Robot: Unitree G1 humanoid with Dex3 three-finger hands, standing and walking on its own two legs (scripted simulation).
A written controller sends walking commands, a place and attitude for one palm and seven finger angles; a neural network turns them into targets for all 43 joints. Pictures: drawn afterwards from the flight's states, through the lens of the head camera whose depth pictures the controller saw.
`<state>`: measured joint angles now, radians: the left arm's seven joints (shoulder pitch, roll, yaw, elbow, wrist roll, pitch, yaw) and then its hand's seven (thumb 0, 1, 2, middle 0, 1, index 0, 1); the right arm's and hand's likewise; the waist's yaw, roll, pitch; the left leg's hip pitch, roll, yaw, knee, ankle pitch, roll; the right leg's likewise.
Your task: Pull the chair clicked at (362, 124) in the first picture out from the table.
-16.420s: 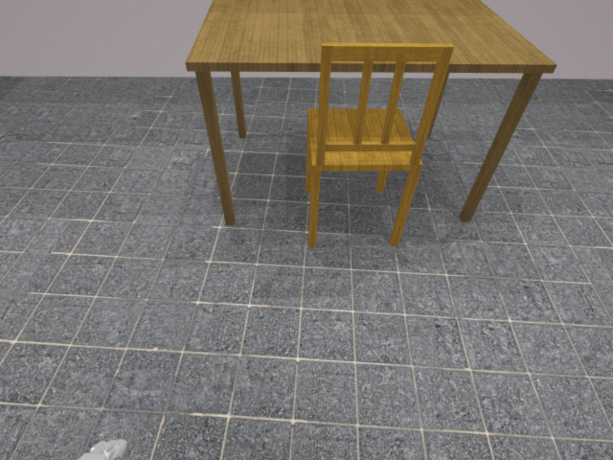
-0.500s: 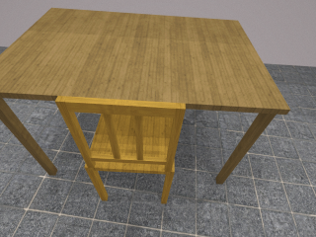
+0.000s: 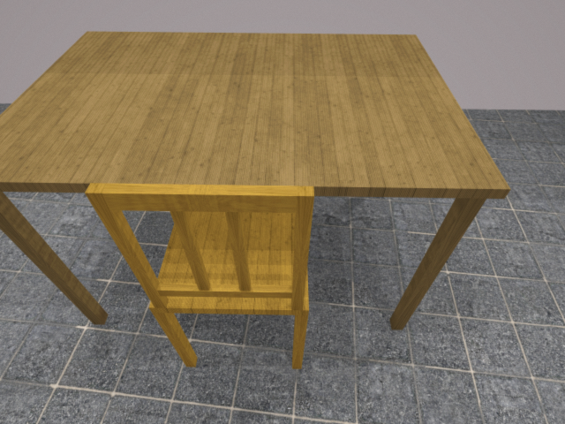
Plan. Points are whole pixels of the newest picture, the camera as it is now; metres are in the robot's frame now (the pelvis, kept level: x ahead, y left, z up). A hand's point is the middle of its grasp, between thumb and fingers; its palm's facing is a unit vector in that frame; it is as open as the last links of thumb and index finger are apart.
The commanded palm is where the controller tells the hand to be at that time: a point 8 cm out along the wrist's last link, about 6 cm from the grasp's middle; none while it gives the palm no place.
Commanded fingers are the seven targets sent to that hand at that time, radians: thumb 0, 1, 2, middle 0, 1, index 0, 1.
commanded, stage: come to a stop and stand still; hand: left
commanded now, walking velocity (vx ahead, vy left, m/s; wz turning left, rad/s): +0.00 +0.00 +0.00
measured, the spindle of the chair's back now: (193, 253) +0.45 +0.20 -0.09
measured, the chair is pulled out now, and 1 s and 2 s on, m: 0.00 0.00 0.00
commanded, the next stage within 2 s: look again from close up in 0.54 s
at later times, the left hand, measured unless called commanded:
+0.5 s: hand out of the picture +0.05 +0.18 -0.17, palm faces -0.01 -0.98 -0.21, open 7.3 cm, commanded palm none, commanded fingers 0.00 0.90 0.90 -0.20 -0.30 -0.20 -0.30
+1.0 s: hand out of the picture +0.01 +0.19 -0.17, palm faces -0.01 -0.98 -0.20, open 7.4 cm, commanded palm none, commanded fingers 0.00 0.90 0.90 -0.20 -0.30 -0.20 -0.30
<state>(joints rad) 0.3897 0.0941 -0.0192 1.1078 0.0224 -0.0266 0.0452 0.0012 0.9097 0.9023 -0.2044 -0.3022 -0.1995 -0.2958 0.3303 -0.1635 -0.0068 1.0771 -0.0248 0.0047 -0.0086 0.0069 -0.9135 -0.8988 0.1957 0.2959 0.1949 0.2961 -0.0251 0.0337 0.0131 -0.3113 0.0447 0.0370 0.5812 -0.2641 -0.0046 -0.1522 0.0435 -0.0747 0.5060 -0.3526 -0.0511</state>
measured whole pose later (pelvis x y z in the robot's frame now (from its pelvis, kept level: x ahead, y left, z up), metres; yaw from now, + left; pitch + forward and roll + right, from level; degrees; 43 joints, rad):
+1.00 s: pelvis +0.02 +0.02 +0.01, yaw -2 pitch -1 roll +1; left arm 0.33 0.17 -0.02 1.08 0.02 -0.02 0.05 0.00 0.91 0.90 -0.20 -0.30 -0.20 -0.30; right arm 0.24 -0.16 0.02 1.12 -0.01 -0.01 -0.02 0.01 -0.91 -0.90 0.20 0.30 0.20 0.30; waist 0.01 -0.03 0.03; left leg -0.19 0.00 0.09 0.43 -0.23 0.02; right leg -0.07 0.00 -0.03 0.41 -0.33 -0.01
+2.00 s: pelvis -0.06 -0.01 -0.10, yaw +2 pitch +13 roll -2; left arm 0.52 0.22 0.14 0.00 -0.23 -0.60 -0.13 0.01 0.45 0.71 -0.16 -0.23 -0.15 -0.22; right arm 0.13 -0.25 -0.04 0.52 0.00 -0.20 -0.04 0.01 -0.90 -0.90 0.20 0.30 0.20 0.30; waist 0.05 -0.01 -0.14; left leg -1.02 0.04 -0.03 1.22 -0.43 -0.01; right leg -0.85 0.01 -0.15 1.22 -0.61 -0.07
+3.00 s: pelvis -0.04 +0.04 -0.07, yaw +1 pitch +14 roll -4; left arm 0.32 0.27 0.19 0.00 -0.25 -0.43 -0.21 -0.02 -0.49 0.31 -0.07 -0.08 -0.06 -0.08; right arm 0.22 -0.22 0.03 0.54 0.01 -0.16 -0.05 0.01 -0.90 -0.90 0.20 0.30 0.20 0.30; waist 0.00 0.02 -0.12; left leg -0.93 0.02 0.01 1.10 -0.42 0.06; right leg -0.75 0.00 -0.10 1.06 -0.54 0.00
